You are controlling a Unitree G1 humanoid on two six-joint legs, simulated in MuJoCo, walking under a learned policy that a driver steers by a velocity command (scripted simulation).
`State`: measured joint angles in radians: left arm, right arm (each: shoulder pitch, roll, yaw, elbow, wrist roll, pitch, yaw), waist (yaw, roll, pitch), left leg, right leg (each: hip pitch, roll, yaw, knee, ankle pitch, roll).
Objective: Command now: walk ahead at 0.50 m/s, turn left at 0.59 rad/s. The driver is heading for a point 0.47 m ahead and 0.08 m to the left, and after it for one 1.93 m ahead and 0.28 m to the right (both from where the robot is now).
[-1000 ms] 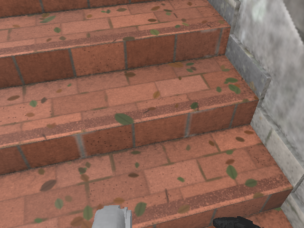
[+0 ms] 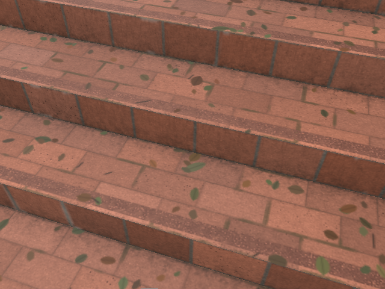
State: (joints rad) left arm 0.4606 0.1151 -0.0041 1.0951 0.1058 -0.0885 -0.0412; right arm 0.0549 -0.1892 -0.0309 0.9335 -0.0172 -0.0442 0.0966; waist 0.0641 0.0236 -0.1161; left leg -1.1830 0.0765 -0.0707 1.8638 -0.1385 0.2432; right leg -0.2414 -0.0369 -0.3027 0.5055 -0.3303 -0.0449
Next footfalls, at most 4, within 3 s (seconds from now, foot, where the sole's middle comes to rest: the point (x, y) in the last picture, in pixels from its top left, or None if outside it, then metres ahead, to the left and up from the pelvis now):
0.28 left None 0.35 0.17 -0.62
0.84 right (208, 213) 0.68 0.02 -0.47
1.38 left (162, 92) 1.07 0.21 -0.32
1.96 right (232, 104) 1.03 -0.04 -0.32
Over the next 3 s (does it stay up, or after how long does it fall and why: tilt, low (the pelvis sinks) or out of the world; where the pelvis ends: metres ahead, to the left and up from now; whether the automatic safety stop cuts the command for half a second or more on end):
stays up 1.31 -0.02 0.54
